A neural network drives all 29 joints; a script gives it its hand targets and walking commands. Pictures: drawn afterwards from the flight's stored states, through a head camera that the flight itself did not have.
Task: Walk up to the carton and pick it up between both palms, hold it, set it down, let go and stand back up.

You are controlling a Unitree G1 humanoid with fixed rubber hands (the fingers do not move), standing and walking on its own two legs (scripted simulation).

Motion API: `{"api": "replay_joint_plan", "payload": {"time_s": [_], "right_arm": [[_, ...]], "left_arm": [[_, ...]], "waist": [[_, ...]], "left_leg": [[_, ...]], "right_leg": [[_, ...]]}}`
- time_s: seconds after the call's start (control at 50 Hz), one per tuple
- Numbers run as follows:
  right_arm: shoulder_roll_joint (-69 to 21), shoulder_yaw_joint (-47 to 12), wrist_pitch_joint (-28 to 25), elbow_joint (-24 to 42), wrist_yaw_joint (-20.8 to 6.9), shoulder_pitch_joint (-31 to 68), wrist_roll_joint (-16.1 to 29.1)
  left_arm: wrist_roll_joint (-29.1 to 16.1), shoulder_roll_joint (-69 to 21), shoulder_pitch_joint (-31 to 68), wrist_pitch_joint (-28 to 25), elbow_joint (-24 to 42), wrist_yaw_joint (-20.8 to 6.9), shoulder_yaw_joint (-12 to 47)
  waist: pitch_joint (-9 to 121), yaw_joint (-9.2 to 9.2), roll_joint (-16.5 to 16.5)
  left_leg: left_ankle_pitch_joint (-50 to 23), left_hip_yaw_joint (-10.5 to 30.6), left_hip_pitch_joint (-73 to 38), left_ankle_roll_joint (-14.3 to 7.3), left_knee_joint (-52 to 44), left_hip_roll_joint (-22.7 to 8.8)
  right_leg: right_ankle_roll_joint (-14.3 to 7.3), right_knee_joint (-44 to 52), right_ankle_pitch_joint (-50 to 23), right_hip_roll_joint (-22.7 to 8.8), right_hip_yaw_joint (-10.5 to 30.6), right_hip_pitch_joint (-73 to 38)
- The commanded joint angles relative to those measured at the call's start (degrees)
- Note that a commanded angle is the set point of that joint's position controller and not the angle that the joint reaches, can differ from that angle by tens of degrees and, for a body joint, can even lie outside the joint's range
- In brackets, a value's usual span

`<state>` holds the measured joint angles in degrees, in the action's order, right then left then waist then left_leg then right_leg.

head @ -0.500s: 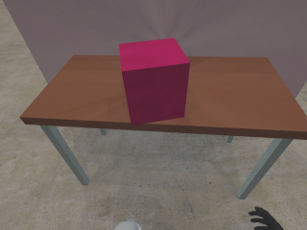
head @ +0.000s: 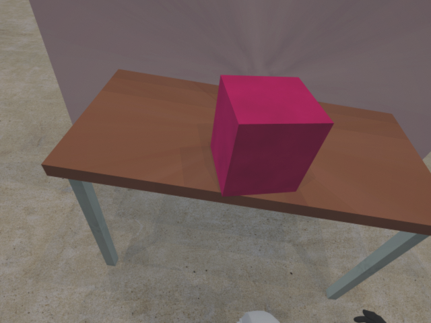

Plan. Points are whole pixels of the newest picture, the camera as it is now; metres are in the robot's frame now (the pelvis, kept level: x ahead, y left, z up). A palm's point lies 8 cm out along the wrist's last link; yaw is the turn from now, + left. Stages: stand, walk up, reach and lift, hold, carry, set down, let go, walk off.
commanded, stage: walk up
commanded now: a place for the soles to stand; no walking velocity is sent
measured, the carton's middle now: (260, 136) +0.54 -0.12 +0.05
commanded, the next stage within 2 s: none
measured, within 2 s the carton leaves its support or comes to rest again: neither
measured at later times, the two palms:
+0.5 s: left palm out of the picture +0.12 +0.28 -0.09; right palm out of the picture +0.11 -0.36 -0.09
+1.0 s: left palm (85, 285) +0.20 +0.24 -0.04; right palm (393, 321) +0.16 -0.41 -0.14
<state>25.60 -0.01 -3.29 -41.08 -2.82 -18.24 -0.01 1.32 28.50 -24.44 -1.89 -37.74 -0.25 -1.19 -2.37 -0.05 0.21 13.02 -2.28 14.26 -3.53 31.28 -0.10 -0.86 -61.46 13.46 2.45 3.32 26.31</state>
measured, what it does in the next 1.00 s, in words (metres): walks ahead: right foot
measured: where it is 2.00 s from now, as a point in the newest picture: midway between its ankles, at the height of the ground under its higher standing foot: outside the picture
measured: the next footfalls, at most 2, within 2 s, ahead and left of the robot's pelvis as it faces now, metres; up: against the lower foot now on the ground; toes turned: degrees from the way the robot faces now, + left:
right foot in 0.62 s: +0.17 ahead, -0.19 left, +0.00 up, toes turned -3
left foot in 1.30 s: +0.25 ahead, +0.10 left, +0.00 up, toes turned -2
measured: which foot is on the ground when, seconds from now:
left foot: down 0.00-0.62, up 0.64-1.00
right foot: up 0.00-0.60, down 0.62-1.00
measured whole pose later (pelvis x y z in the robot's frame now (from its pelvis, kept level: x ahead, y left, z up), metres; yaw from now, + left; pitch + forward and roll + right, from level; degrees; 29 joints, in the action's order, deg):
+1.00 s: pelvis +0.12 -0.09 -0.01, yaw -6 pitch -3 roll +3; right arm 28.0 0.0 3.9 -41.6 -3.5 -18.0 0.0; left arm 1.3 26.0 -24.1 -4.7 -40.9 2.1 -1.3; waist -2.6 0.0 5.2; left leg 14.0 -2.6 25.4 -4.0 55.8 -0.1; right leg -1.3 -37.6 18.5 0.7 3.7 16.2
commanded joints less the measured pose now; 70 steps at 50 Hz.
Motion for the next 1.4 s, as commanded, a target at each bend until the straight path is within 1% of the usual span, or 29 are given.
{"api": "replay_joint_plan", "payload": {"time_s": [0.0, 0.08, 0.22, 0.32, 0.4, 0.42, 0.46, 0.48, 0.52, 0.54, 0.56, 0.58, 0.62, 0.66, 0.7, 0.78, 0.86, 1.0, 1.08, 1.1, 1.14, 1.2, 1.22, 1.24, 1.26, 1.3, 1.32, 1.36, 1.38], "right_arm": [[11.4, 8.3, -0.1, 3.8, 1.1, -1.4, -0.3], [12.0, 8.0, -0.3, 1.9, 1.3, -4.5, 0.0], [11.0, 7.4, 0.4, 2.7, 1.6, -3.7, -0.3], [11.3, 7.4, 1.3, 3.3, 1.2, -4.7, -1.1], [12.7, 8.0, 1.0, 2.2, 1.2, -5.5, -0.8], [13.2, 7.7, 1.2, 2.4, 1.0, -3.8, -0.9], [12.5, 7.1, 1.6, 2.2, 0.5, -3.9, -1.6], [13.8, 7.7, 1.7, 3.5, 0.3, 0.1, -1.4], [10.4, 6.2, 2.6, 4.9, 0.0, 2.9, -1.8], [6.9, 5.5, 2.5, 5.1, 0.1, 0.6, -1.6], [4.8, 3.9, 2.9, 5.5, 0.2, -2.8, -1.3], [8.0, 5.1, 3.6, 4.1, 0.3, -2.9, -1.7], [11.9, 6.6, 4.2, 4.0, -0.7, -1.8, -2.2], [13.3, 7.4, 4.9, 2.1, -0.8, 0.1, -1.8], [10.8, 6.5, 5.4, 1.6, -1.1, -1.2, -1.6], [10.6, 7.5, 6.2, 1.9, -1.7, 1.2, -1.9], [12.4, 7.2, 6.9, 1.3, -1.5, -0.3, -2.1], [12.0, 7.0, 6.9, 3.8, -0.5, 3.5, -2.7], [10.7, 6.6, 5.6, 6.4, -0.2, 3.9, -2.8], [11.5, 7.4, 5.4, 5.9, -0.1, 5.7, -3.3], [11.1, 7.4, 5.3, 7.4, -0.4, 5.1, -2.6], [11.1, 7.4, 3.0, 4.8, -0.1, 0.7, -2.6], [12.7, 8.6, 1.4, 1.6, 0.3, -8.3, -2.6], [17.4, 10.2, 0.7, -1.4, 0.9, -10.4, -2.3], [17.9, 10.1, 1.4, -0.1, 1.8, -9.5, -2.0], [15.6, 8.9, 1.3, 1.5, 2.5, -5.1, -0.7], [15.0, 8.7, 1.4, 1.1, 2.7, -6.1, 0.1], [9.2, 7.1, 1.2, 1.3, 3.8, -4.2, -0.4], [10.9, 8.2, 1.5, 2.0, 4.1, -2.4, 0.5]], "left_arm": [[-1.6, 9.2, -3.7, 0.6, -6.5, -0.2, -5.3], [-1.4, 9.4, -0.1, -0.1, -6.0, 0.0, -5.3], [-2.0, 7.5, -1.4, -0.8, -5.0, 0.5, -3.9], [-1.6, 6.0, 1.7, -1.1, -2.7, 0.4, -3.0], [-1.0, 6.5, 2.9, -1.6, -1.1, 0.2, -2.6], [-1.1, 5.9, 3.5, -1.9, -0.9, 0.1, -3.2], [-1.4, 7.0, 2.8, -2.5, -1.4, 0.5, -4.0], [-0.9, 6.7, 0.4, -2.7, -1.7, 0.2, -4.2], [-0.9, 8.6, -9.9, -4.0, -6.4, 1.4, -5.5], [-0.8, 11.7, -10.6, -4.1, -7.5, 1.9, -7.1], [-0.8, 15.5, -8.4, -4.0, -5.9, 2.4, -7.6], [-0.8, 15.3, -5.1, -3.6, -3.7, 2.4, -7.7], [-0.3, 16.6, -4.5, -3.7, -2.4, 3.1, -7.6], [-1.1, 13.7, -4.0, -4.1, -4.5, 3.0, -7.4], [-1.9, 13.2, -4.1, -4.6, -3.4, 3.4, -6.6], [-0.7, 13.4, -5.3, -4.4, -3.9, 3.3, -7.2], [-1.9, 12.4, -7.1, -4.3, -4.5, 4.0, -7.4], [-1.2, 12.5, -8.3, -4.3, -2.6, 4.7, -7.1], [-1.0, 14.0, -7.0, -4.5, -2.0, 5.0, -7.3], [-1.1, 13.0, -7.3, -4.3, -3.3, 5.0, -7.3], [-1.0, 16.2, -5.0, -4.4, -1.6, 5.4, -7.5], [-1.6, 14.6, 1.5, -3.7, -1.0, 5.4, -6.3], [-1.7, 12.3, 5.1, -2.9, 1.2, 5.1, -5.5], [-2.1, 5.8, 4.4, -2.7, 0.7, 4.5, -3.2], [-2.3, 3.1, -1.9, -2.1, -0.7, 4.8, -1.7], [-1.6, 7.3, -3.9, -1.2, -3.0, 4.5, -2.6], [-1.6, 7.7, -3.8, -0.6, -4.5, 4.5, -2.9], [-2.6, 6.0, -3.0, 0.6, -4.5, 3.9, -3.1], [-2.8, 6.3, -6.5, 0.8, -4.5, 4.0, -3.9]], "waist": [[-1.6, -1.7, 7.4], [-3.0, -3.11, 4.5], [-0.9, -2.53, 2.3], [-1.2, -3.88, 6.2], [0.3, -5.38, 4.4], [0.3, -4.52, 9.6], [-0.7, -4.75, 5.4], [0.7, -2.92, 9.1], [5.0, 3.4, 3.9], [6.0, 3.64, -9.7], [5.2, 1.26, -14.7], [2.9, 0.15, -11.2], [-0.4, 1.52, -3.9], [-5.2, 0.84, -0.2], [-7.3, -0.32, -4.5], [-7.7, 0.98, -7.1], [-4.3, 1.32, -7.0], [-2.5, 1.4, -1.8], [-0.7, 0.96, -8.5], [-0.9, 2.33, -4.2], [-0.1, 0.31, -9.0], [2.2, -2.51, -8.8], [3.5, -7.45, -3.7], [0.4, -7.38, 12.3], [1.6, -5.51, 16.9], [4.1, -2.28, 3.7], [3.8, -2.49, 1.4], [-1.4, -1.01, 5.1], [-1.4, -0.19, 13.8]], "left_leg": [[17.3, 12.6, -11.7, 5.9, -21.4, -9.9], [17.2, 16.0, -14.2, 3.5, -19.4, -14.7], [-10.6, 11.5, -15.8, 9.7, -16.7, -12.7], [1.3, 10.4, -14.9, -3.4, -15.0, -13.1], [-7.5, 9.0, -16.5, -3.5, -10.4, -14.4], [0.2, 9.1, -12.5, -5.9, -12.0, -14.4], [-2.3, 7.6, -10.1, -6.8, -8.9, -14.1], [-0.6, 4.8, -6.8, -8.6, -5.0, -13.2], [2.6, 0.6, 2.2, -5.6, 9.7, -7.1], [7.7, 0.3, 10.5, -3.5, 17.5, -3.8], [15.0, 0.7, 19.0, 0.3, 25.4, 0.8], [17.7, 2.6, 21.8, 1.3, 29.5, 2.0], [16.8, 6.4, 24.4, 1.4, 32.1, -1.3], [9.6, 8.1, 25.8, 0.8, 32.1, -2.5], [4.6, 7.9, 22.3, 1.6, 30.7, -2.9], [0.3, 7.0, 21.8, 2.6, 32.2, -3.8], [-2.7, 8.6, 22.7, 2.1, 30.6, -3.1], [4.3, 10.8, 27.3, 3.6, 31.6, -4.5], [10.6, 11.8, 28.7, 2.8, 26.4, -6.3], [11.6, 9.7, 25.7, 2.9, 24.7, -5.6], [15.9, 12.5, 25.8, 1.6, 22.8, -7.7], [10.5, 13.3, 13.9, 1.3, 3.0, -8.8], [3.8, 16.5, -2.1, 2.1, -9.6, -8.1], [-5.0, 20.3, -12.9, 4.9, -14.1, -11.0], [-23.1, 24.3, -16.2, 8.4, -12.8, -16.2], [-23.7, 25.4, -15.6, 3.5, -9.8, -19.8], [-25.8, 23.7, -12.4, 5.5, -11.0, -20.2], [-42.9, 10.7, -8.5, 17.5, -9.1, -10.6], [-52.5, 2.6, -5.8, 26.4, -12.9, -6.7]], "right_leg": [[1.6, -0.5, -6.6, -1.0, 4.5, 10.5], [1.6, 4.3, -2.0, -1.9, 6.2, 12.4], [-0.4, 8.3, -0.3, -2.1, 3.4, 9.5], [0.2, 14.2, 5.9, -2.9, -0.5, 11.2], [-0.8, 19.7, 7.8, -4.5, -2.5, 9.5], [-1.7, 19.0, 7.6, -5.1, -3.8, 7.6], [-1.1, 22.8, 7.5, -4.4, -5.6, 4.0], [-1.0, 27.4, 5.5, -4.5, -5.7, -2.0], [-1.5, 33.9, -1.4, -1.9, -5.7, -18.4], [-1.5, 36.8, 2.3, -6.0, 6.1, -26.9], [-2.7, 41.1, 10.4, -16.2, 25.3, -25.5], [-4.8, 47.8, 26.7, -19.7, 35.1, -22.0], [-10.7, 49.3, 36.3, -23.3, 38.3, -17.6], [-5.3, 51.0, 28.1, -20.1, 34.0, -17.6], [1.1, 50.4, 16.5, -15.4, 25.0, -12.8], [-2.9, 49.7, 20.3, -14.3, 22.2, -10.0], [6.7, 49.2, 12.8, -12.9, 22.4, -17.5], [-5.5, 41.1, -8.6, -17.0, 23.2, -21.1], [-12.7, 33.4, -27.3, -19.9, 21.5, -25.2], [-13.4, 33.3, -27.0, -20.4, 21.3, -22.1], [-16.2, 31.8, -20.8, -25.2, 25.0, -21.2], [-13.0, 22.5, -25.9, -22.4, 16.9, -17.7], [-8.2, 10.1, -18.4, -15.2, 9.4, -6.0], [-2.6, -0.9, 1.5, -2.9, 0.8, 7.3], [-1.1, -5.8, 16.4, 2.0, -0.3, 15.5], [-0.6, -6.3, 15.8, -0.1, 1.8, 12.3], [-1.8, -7.9, 13.6, -1.8, 4.0, 10.9], [-1.8, -6.7, 9.0, -0.8, 7.4, 7.3], [-1.5, -1.3, 12.8, 1.2, 1.7, 0.0]]}}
